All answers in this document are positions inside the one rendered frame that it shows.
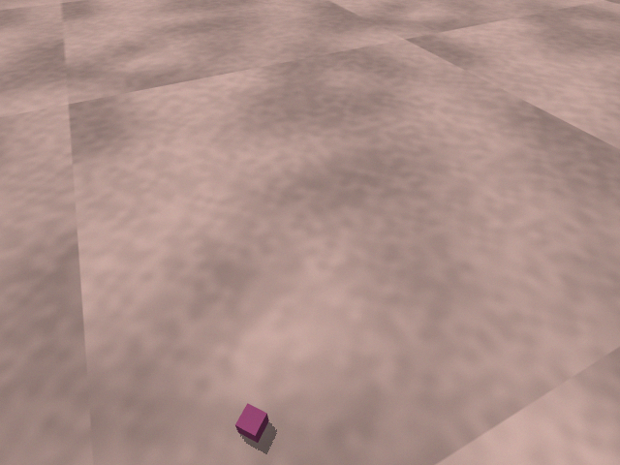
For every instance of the cube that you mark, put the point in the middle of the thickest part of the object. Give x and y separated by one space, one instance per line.
252 423

